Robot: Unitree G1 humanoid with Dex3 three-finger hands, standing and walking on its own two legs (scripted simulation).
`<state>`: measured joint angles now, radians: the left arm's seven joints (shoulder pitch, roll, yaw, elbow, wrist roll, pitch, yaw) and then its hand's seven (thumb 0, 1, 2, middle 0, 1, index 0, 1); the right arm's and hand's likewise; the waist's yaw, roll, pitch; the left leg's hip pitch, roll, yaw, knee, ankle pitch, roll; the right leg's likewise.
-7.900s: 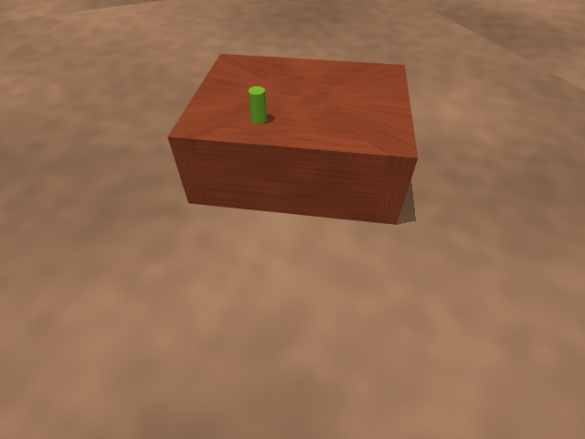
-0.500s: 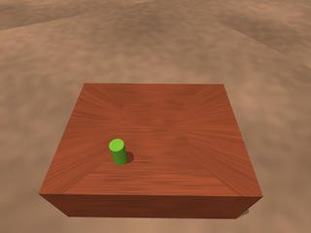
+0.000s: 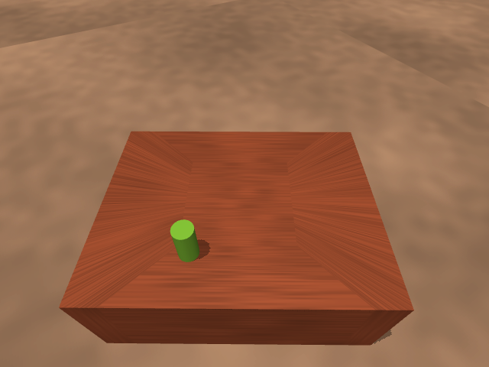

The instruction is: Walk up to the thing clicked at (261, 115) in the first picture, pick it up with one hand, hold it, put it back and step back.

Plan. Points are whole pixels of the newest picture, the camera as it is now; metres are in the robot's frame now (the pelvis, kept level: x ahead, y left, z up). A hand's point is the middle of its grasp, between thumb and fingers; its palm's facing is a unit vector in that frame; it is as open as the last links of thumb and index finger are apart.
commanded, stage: stand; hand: left
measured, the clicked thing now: (185, 241) +0.53 +0.21 -0.32
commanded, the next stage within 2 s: go down in 0.06 s
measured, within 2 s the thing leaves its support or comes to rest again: neither
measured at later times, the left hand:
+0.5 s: hand (114, 359) +0.18 +0.26 -0.15, palm faces +0.04 -0.94 -0.35, open 13.1 cm
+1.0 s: hand (107, 361) +0.17 +0.27 -0.15, palm faces +0.05 -0.94 -0.33, open 17.2 cm
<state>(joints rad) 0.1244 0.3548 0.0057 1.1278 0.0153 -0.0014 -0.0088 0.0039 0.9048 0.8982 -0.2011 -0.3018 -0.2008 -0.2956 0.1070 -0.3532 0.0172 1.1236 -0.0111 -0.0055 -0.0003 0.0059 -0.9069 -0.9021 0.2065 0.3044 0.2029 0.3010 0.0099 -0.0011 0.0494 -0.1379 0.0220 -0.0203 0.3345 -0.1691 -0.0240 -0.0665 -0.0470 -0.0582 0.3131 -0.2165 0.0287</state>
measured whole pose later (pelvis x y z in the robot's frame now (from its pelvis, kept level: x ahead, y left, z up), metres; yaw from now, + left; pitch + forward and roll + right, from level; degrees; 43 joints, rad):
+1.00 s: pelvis +0.02 +0.01 -0.04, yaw -1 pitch +10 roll -2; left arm 0.23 0.36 0.20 0.43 0.02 0.43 -0.08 0.00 -0.47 0.03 -0.08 -0.04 -0.07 -0.04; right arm 0.23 -0.25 0.00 0.62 0.02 -0.13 -0.10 0.01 -0.86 -0.89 0.21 0.30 0.20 0.30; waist -0.02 0.01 -0.10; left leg -0.57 0.05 -0.02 0.83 -0.43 -0.02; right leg -0.49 -0.03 -0.04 0.77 -0.45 0.03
